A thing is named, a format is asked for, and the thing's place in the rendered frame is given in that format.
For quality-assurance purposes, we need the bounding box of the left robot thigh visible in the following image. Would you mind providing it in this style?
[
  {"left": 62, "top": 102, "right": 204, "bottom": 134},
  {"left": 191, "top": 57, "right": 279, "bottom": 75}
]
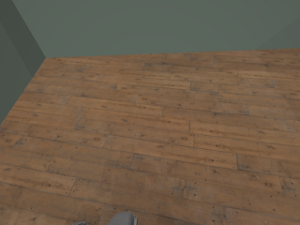
[{"left": 107, "top": 212, "right": 138, "bottom": 225}]

